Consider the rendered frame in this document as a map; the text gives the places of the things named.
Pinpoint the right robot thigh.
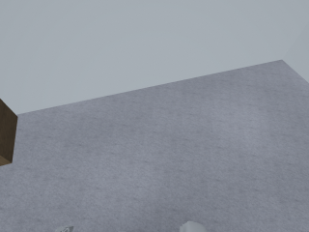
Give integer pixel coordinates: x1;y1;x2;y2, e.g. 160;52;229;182
179;221;208;232

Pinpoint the cupboard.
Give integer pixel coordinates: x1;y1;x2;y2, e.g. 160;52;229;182
0;99;18;166

